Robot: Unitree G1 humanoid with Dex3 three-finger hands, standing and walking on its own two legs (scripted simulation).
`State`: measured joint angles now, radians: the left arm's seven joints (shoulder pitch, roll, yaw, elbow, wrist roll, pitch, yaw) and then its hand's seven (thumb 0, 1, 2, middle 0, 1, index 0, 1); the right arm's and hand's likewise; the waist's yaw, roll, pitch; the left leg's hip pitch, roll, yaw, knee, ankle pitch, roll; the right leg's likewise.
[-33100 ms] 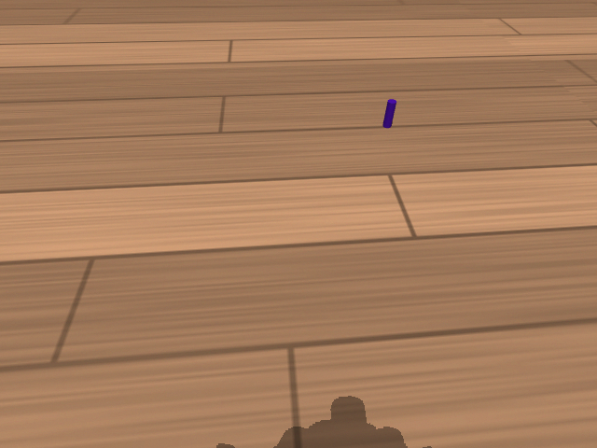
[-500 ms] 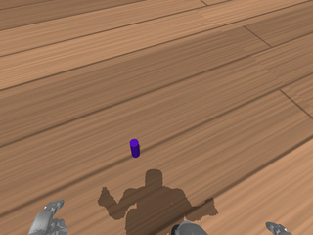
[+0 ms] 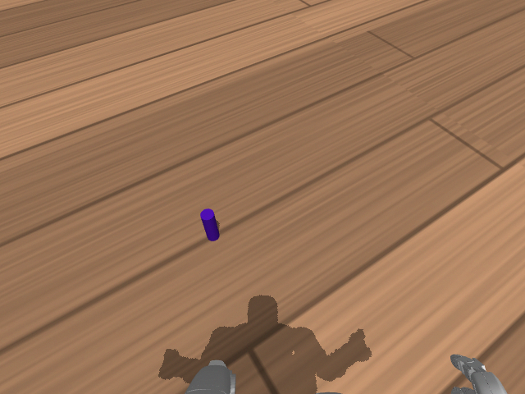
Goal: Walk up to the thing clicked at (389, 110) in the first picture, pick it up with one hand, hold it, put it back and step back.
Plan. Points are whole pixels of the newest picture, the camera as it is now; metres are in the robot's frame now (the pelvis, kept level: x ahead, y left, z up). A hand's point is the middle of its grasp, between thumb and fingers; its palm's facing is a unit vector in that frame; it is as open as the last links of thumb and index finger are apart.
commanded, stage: step back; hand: left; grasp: from the side
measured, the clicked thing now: (210, 225) +0.78 +0.24 -0.66
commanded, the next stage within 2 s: stand in 1.76 s
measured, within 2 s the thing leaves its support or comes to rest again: neither
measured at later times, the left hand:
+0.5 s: hand out of the picture -0.05 +0.23 -0.14, palm faces +0.09 -0.94 -0.32, open 7.4 cm
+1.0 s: hand out of the picture -0.22 +0.20 -0.12, palm faces +0.12 -0.89 -0.44, open 7.4 cm
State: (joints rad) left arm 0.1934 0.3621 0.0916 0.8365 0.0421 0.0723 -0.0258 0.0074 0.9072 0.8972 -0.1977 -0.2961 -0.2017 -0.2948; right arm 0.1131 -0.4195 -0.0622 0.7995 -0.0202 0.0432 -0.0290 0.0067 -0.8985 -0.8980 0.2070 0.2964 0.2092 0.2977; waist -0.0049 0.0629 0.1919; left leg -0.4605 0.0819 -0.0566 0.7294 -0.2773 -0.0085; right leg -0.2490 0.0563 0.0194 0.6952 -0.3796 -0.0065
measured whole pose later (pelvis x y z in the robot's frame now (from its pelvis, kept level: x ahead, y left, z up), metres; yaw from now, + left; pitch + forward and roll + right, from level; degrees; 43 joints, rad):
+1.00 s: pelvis -0.24 -0.09 +0.01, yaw +6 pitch -1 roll +0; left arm 0.25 0.38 0.08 0.93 0.04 -0.01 0.00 0.01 0.90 0.90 -0.20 -0.30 -0.21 -0.30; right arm 0.25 -0.40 -0.06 0.98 -0.04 0.03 0.01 0.01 -0.90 -0.90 0.20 0.30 0.20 0.30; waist 0.03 0.04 0.07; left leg -0.30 -0.02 -0.05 0.67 -0.42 -0.01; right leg -0.25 -0.04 -0.01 0.67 -0.39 0.01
